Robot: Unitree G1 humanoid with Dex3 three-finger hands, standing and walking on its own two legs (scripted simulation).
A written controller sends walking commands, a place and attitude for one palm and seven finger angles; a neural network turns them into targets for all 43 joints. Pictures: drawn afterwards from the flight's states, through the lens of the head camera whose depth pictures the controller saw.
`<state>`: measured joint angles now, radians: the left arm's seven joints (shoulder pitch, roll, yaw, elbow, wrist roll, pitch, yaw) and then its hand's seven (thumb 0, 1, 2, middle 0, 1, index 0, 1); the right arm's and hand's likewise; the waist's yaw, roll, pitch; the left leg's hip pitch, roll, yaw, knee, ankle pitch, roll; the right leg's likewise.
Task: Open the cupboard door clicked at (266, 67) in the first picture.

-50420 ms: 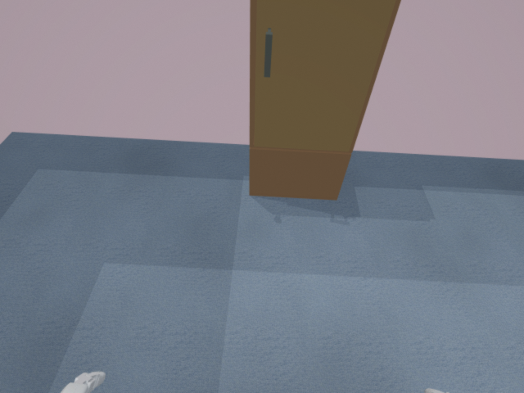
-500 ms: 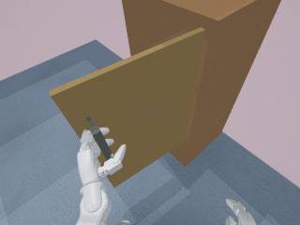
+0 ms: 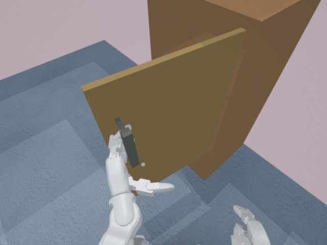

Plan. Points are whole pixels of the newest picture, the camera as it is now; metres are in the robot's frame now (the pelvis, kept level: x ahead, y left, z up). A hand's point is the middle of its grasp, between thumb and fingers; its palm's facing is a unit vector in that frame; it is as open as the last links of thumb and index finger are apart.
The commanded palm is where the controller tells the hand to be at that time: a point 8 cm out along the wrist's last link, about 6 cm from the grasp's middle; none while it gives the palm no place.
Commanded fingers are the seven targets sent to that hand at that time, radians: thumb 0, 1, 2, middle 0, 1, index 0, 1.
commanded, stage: slide the hand sideways off the handle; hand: left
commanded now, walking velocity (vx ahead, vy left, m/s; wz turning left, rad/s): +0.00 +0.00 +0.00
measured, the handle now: (126, 143) +0.34 +0.11 +0.07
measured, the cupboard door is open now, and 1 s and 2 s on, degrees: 81 83 83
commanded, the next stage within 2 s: draw the hand back to the body in 1.30 s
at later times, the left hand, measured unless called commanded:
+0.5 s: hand (136, 178) +0.26 +0.08 +0.06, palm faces -0.11 -0.99 +0.04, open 16.3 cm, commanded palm +0.23 +0.13 +0.06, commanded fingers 0.00 -0.50 0.30 -0.15 -0.30 -0.15 -0.30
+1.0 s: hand (110, 197) +0.22 +0.13 +0.06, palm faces -0.05 -1.00 -0.03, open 16.3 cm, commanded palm +0.19 +0.19 +0.06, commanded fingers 0.00 -0.50 0.30 -0.15 -0.30 -0.15 -0.30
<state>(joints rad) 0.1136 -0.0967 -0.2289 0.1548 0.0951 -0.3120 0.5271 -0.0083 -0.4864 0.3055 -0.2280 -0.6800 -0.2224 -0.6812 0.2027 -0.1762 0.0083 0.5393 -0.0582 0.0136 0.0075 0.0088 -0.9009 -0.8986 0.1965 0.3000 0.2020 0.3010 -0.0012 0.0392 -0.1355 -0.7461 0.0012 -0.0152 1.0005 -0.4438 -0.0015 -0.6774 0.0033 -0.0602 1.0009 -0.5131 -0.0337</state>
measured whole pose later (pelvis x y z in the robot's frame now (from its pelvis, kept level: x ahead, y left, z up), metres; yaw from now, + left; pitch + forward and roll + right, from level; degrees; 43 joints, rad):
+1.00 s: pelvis +0.01 +0.01 -0.01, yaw +0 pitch +12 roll -1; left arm 0.50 0.15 -0.07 -0.20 -0.12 -0.32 -0.07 -0.01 -0.49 0.30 -0.15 -0.30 -0.15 -0.30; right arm 0.26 -0.21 0.02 0.41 0.01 -0.03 -0.01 0.01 -0.90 -0.90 0.20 0.30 0.20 0.30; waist 0.00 0.04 -0.13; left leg -0.78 0.01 -0.01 1.07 -0.50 0.01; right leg -0.70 0.01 -0.06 1.05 -0.55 -0.02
